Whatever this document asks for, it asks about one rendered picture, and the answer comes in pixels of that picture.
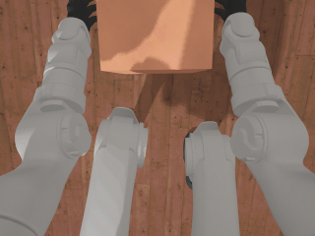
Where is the right robot hand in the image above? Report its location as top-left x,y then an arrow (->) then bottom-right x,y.
214,0 -> 247,23

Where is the robot thigh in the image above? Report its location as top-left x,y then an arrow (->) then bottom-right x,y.
79,115 -> 149,236
184,130 -> 240,236

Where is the right robot thigh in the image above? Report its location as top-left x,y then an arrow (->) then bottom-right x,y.
184,130 -> 240,236

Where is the right robot upper arm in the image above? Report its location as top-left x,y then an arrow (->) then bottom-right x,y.
229,112 -> 315,236

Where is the left robot thigh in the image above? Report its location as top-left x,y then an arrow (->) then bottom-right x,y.
79,115 -> 149,236

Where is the carton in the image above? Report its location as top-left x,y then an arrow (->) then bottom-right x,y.
95,0 -> 215,75

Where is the left robot hand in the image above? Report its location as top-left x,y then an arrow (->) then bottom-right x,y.
67,0 -> 97,32

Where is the right robot forearm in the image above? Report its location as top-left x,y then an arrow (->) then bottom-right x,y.
220,12 -> 309,144

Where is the left robot forearm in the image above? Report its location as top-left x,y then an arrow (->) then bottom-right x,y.
15,17 -> 92,147

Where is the left robot upper arm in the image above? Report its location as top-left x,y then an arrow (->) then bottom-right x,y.
0,109 -> 92,236

